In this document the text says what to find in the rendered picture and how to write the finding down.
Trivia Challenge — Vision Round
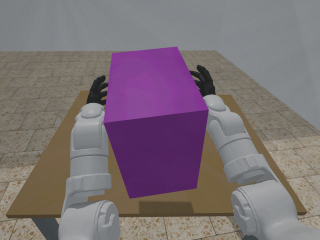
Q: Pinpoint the robot left hand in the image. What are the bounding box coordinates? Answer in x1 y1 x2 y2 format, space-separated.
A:
86 75 109 106

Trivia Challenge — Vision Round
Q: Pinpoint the robot right forearm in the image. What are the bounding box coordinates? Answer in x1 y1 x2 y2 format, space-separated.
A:
203 94 298 217

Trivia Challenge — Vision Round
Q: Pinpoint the robot left forearm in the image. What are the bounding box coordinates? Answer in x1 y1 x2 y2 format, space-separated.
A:
58 103 112 240

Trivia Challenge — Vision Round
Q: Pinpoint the right robot upper arm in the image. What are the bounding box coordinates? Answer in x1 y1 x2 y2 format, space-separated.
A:
231 179 320 240

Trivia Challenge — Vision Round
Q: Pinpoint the carton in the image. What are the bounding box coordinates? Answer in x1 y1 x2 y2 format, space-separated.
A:
103 46 209 199

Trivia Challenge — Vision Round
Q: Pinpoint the table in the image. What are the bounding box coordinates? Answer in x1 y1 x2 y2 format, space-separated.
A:
5 90 307 240

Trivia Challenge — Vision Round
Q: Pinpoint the left robot upper arm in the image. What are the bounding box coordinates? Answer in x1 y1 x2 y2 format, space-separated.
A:
59 200 121 240

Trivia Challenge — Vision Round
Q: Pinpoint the robot right hand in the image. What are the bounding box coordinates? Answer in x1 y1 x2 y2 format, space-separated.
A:
189 64 216 97

